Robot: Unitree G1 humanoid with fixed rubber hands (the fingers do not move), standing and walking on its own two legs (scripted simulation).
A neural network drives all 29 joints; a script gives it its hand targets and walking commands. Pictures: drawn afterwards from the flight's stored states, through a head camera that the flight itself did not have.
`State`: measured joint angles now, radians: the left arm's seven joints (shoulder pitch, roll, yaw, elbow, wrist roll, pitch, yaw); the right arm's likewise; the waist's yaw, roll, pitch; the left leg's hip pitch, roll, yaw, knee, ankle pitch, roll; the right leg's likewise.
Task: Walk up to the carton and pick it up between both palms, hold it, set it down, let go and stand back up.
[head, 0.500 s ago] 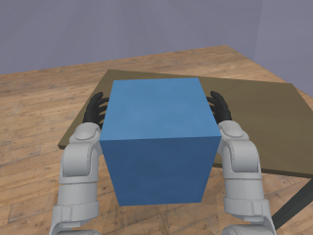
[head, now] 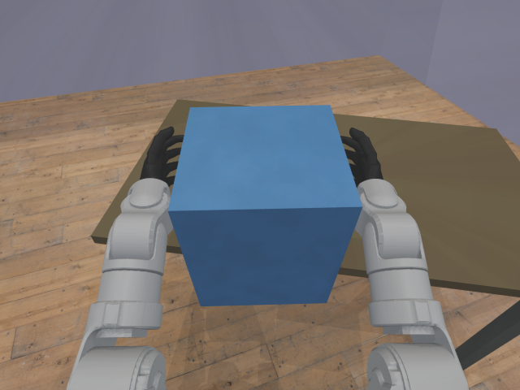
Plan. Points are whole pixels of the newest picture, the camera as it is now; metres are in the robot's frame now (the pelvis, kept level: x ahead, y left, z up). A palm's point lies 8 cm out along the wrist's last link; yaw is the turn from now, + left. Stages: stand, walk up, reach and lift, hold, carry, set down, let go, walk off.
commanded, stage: hold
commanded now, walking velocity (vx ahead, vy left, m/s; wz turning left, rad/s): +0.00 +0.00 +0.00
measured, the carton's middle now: (262, 210) +0.39 +0.00 +0.10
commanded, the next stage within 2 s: none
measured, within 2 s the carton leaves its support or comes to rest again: neither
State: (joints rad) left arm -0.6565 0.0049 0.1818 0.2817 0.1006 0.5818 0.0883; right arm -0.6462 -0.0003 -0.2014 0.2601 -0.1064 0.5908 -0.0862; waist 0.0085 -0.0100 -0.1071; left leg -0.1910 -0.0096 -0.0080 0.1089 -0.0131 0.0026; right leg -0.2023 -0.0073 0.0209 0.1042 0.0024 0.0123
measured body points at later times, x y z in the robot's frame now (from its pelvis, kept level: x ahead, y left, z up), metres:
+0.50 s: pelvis -0.02 -0.01 +0.00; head -0.03 -0.01 +0.45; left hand +0.35 +0.14 +0.16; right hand +0.35 -0.17 +0.17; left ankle +0.02 +0.11 -0.75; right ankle +0.03 -0.13 -0.75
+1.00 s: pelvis +0.00 +0.00 +0.00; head +0.01 +0.01 +0.45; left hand +0.39 +0.15 +0.16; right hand +0.39 -0.15 +0.17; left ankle +0.02 +0.11 -0.75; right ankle +0.03 -0.13 -0.75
